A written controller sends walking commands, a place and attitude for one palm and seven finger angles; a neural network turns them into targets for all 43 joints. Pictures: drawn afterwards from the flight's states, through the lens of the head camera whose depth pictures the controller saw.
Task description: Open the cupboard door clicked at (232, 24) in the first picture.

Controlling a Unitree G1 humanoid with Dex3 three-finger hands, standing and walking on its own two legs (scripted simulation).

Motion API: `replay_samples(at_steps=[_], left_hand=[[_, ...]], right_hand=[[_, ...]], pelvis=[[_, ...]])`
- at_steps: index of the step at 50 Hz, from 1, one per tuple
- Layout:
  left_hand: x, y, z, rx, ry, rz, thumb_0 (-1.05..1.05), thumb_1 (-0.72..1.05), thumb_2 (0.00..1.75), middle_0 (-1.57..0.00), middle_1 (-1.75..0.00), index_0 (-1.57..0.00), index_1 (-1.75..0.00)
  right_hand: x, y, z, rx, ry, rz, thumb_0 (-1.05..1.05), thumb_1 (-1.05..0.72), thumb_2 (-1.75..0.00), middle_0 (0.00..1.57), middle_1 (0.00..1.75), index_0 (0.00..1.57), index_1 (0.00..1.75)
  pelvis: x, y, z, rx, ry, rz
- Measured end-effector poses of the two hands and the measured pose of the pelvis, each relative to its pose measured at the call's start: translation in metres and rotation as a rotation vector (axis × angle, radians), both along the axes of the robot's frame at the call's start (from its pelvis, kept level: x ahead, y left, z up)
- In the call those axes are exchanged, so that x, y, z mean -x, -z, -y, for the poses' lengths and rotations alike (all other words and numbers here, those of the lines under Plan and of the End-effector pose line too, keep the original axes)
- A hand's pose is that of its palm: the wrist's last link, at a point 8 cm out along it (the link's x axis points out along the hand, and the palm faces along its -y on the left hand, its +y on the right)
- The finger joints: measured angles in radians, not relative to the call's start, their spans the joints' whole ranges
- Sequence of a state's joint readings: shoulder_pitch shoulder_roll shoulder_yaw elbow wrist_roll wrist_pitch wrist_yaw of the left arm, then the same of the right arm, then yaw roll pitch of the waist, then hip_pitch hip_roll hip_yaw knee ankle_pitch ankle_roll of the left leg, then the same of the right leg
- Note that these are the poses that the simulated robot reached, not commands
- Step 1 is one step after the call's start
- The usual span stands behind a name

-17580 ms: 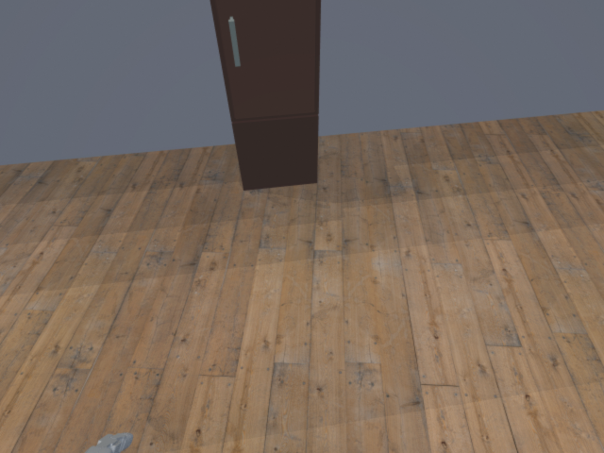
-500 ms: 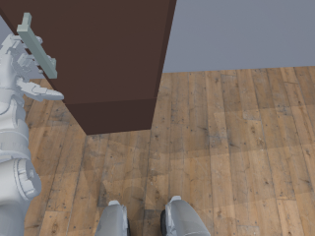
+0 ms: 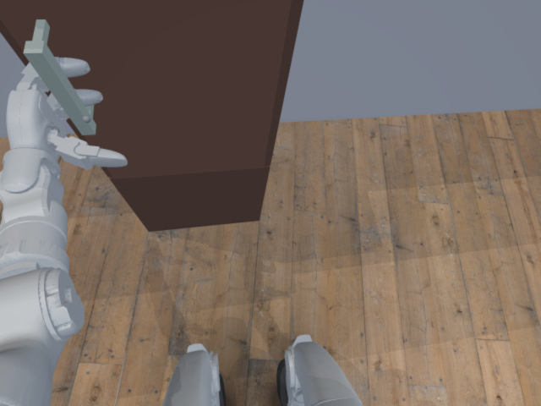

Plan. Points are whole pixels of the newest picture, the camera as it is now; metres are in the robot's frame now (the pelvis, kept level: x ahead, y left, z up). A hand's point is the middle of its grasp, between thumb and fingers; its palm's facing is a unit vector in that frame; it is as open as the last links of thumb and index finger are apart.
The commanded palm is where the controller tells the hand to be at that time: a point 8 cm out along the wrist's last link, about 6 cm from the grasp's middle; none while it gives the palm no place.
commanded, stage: slide the fingers in behind the handle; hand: left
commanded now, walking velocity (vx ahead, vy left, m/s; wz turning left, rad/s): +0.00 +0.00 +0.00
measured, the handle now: (67, 83) +0.55 +0.25 +0.07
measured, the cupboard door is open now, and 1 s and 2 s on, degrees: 0 1 52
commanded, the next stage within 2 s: close the thumb around the handle in 0.16 s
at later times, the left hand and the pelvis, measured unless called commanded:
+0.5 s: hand (85, 119) +0.50 +0.22 +0.05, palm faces +0.07 -1.00 -0.02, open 12.3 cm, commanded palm +0.48 +0.26 +0.06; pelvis +0.00 +0.00 +0.00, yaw +0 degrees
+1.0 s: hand (87, 121) +0.50 +0.22 +0.06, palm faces +0.08 -1.00 -0.03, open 5.6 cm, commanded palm +0.47 +0.25 +0.06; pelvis +0.00 +0.00 +0.00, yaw +0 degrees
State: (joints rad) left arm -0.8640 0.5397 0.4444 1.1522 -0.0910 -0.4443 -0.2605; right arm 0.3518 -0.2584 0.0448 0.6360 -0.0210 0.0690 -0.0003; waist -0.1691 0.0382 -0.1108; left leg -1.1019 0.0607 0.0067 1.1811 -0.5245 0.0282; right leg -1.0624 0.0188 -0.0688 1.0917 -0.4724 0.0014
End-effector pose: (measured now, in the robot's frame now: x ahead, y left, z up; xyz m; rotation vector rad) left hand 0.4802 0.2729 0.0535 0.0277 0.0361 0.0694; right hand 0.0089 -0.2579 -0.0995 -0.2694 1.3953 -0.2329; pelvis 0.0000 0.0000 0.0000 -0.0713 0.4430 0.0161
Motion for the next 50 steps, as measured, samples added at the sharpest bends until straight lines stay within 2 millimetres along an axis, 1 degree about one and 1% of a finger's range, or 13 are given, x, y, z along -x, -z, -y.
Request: replay_samples(at_steps=[6,15,20,23,27,34,43,46,50], left_hand=[[0.0023,-0.0025,-0.0012,0.008,0.003,-0.003,-0.01,-0.5,0.3,-0.3,-1.21,-0.31,-1.21],[0.0013,0.0008,0.0011,0.02,0.003,-0.002,-0.01,-0.5,0.3,-0.3,-1.2,-0.31,-1.21],[-0.0002,0.0016,-0.001,0.008,0.003,0.002,-0.01,-0.43,0.33,-0.31,-1.21,-0.33,-1.22],[-0.0004,0.002,-0.0022,0.008,0.002,-0.001,-0.01,-0.33,0.37,-0.31,-1.22,-0.33,-1.23],[0.0004,0.0007,-0.0015,0.008,0.005,0.0,-0.01,-0.16,0.45,-0.33,-1.24,-0.33,-1.24],[0.0039,-0.0042,0.0033,0.013,0.009,0.002,0.0,0.2,0.6,-0.35,-1.28,-0.35,-1.28],[0.007,-0.0049,0.0033,0.004,-0.007,0.003,0.01,0.67,0.8,-0.38,-1.33,-0.37,-1.32],[0.008,-0.0047,0.0036,0.002,-0.007,0.007,0.01,0.76,0.84,-0.39,-1.34,-0.37,-1.33],[0.0095,-0.0047,0.0044,0.002,-0.012,0.008,0.01,0.76,0.83,-0.38,-1.35,-0.35,-1.34]], right_hand=[[0.0029,-0.002,-0.0008,-0.003,0.007,-0.01,0.0,-0.9,-0.9,0.2,0.3,0.21,0.3],[0.0001,-0.0042,0.0046,0.016,0.0,0.001,0.0,-0.9,-0.9,0.2,0.3,0.21,0.3],[-0.001,-0.0041,0.007,0.025,-0.007,0.003,0.0,-0.9,-0.9,0.2,0.3,0.21,0.3],[-0.0011,-0.0033,0.0073,0.025,-0.009,-0.001,0.0,-0.9,-0.9,0.2,0.3,0.21,0.3],[-0.0012,-0.0027,0.0059,0.019,-0.007,-0.004,0.0,-0.9,-0.9,0.2,0.3,0.21,0.3],[-0.0036,-0.0029,0.002,0.002,-0.002,0.007,0.0,-0.9,-0.9,0.2,0.3,0.21,0.3],[-0.0062,-0.0029,0.0016,-0.004,-0.007,0.024,0.0,-0.9,-0.9,0.2,0.3,0.21,0.3],[-0.006,-0.0025,0.0027,-0.004,-0.008,0.02,0.0,-0.9,-0.9,0.2,0.3,0.21,0.3],[-0.0057,-0.002,0.0042,-0.003,-0.008,0.015,0.0,-0.9,-0.9,0.2,0.3,0.21,0.3]], pelvis=[[-0.0015,-0.0021,0.0001,0.0,-0.001,0.004],[-0.0004,-0.0013,0.0007,0.0,-0.002,0.004],[0.0013,0.0004,0.001,0.001,-0.004,0.0],[0.0014,0.0008,0.0009,0.002,-0.004,-0.002],[0.0008,0.0,0.0005,0.002,-0.003,-0.002],[-0.0014,-0.0029,0.0005,0.0,-0.003,0.008],[-0.0006,-0.0033,0.0016,-0.003,-0.003,0.017],[-0.0004,-0.0033,0.0016,-0.003,-0.003,0.016],[-0.0009,-0.0036,0.0018,-0.004,-0.003,0.016]])
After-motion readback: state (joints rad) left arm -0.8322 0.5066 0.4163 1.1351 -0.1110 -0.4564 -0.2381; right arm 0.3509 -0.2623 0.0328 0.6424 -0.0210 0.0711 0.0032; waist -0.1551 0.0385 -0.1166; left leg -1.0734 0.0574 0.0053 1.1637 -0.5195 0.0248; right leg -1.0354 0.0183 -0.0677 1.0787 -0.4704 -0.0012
